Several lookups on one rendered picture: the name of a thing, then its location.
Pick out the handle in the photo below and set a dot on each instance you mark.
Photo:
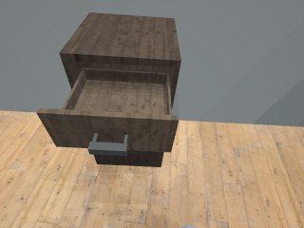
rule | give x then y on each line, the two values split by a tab
108	148

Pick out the cabinet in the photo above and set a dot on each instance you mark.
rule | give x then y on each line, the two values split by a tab
129	43

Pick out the drawer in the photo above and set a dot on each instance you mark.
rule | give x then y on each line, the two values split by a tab
114	103

